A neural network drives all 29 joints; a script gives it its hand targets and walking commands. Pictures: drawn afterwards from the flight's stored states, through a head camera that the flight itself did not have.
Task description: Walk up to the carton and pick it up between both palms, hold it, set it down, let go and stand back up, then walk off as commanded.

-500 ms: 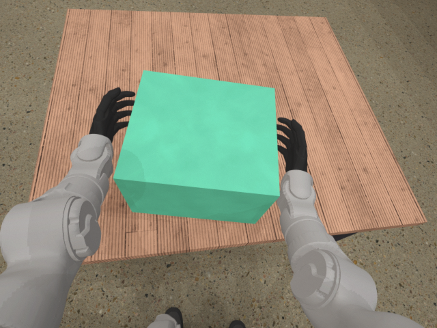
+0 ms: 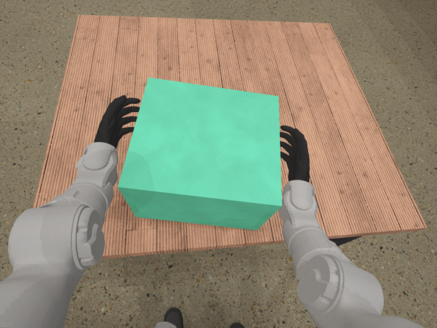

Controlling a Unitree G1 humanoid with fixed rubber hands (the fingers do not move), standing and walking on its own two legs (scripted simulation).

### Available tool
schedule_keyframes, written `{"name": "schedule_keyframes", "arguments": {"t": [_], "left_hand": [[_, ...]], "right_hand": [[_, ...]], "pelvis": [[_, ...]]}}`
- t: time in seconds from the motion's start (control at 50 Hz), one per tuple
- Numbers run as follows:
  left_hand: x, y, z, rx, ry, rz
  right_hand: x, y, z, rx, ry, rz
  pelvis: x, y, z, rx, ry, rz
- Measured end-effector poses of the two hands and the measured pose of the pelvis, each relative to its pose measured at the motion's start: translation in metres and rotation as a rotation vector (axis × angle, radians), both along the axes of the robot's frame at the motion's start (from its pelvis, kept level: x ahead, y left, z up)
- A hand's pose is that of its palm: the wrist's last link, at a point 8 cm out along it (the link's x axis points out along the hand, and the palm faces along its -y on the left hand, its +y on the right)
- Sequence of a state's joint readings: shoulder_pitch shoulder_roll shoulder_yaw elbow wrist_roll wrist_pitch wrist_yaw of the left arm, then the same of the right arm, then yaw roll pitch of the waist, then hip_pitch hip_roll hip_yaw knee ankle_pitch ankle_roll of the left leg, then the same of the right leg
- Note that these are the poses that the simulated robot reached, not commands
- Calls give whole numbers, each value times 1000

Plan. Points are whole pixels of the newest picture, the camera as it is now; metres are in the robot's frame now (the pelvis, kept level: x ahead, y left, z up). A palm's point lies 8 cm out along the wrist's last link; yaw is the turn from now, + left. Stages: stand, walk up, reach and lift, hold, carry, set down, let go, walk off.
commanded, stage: reach and lift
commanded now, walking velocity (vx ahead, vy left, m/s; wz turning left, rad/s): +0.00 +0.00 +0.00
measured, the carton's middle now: (205, 157) +0.45 +0.03 -0.04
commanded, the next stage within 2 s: none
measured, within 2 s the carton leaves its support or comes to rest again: leaves its support in 0.04 s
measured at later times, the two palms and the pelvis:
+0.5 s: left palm (116, 138) +0.44 +0.19 +0.04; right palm (305, 177) +0.39 -0.16 +0.01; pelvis +0.00 +0.00 +0.00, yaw -1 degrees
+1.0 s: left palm (98, 130) +0.41 +0.19 +0.10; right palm (320, 166) +0.38 -0.16 +0.08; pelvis -0.01 +0.00 +0.01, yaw +1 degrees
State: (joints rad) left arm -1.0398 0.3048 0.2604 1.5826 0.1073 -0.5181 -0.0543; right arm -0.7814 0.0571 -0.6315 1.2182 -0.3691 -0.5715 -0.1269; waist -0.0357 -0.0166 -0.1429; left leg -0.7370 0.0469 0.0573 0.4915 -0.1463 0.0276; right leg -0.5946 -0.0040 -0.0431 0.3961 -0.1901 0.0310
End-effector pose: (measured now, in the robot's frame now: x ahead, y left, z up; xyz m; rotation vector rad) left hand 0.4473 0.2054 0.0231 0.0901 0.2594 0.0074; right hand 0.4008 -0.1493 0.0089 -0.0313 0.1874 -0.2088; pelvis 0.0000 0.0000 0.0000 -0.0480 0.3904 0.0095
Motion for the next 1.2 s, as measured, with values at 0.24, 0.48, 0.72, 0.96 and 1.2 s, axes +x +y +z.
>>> {"name": "schedule_keyframes", "arguments": {"t": [0.24,0.48,0.72,0.96,1.2], "left_hand": [[-2,-10,6,6,15,-6],[-8,-17,12,15,23,5],[-18,-16,30,21,7,18],[-34,-12,71,-12,-58,46],[-46,-14,87,-2,-58,77]], "right_hand": [[-6,-9,-2,23,16,-12],[-11,-15,-3,46,29,-9],[-15,-16,17,64,18,4],[-23,-12,62,61,-34,20],[-25,-15,83,59,-9,44]], "pelvis": [[-1,1,0,10,3,-16],[2,-2,0,7,-12,-14],[0,-6,1,10,-46,5],[-6,-2,9,19,-168,5],[-10,-4,14,27,-233,4]]}}
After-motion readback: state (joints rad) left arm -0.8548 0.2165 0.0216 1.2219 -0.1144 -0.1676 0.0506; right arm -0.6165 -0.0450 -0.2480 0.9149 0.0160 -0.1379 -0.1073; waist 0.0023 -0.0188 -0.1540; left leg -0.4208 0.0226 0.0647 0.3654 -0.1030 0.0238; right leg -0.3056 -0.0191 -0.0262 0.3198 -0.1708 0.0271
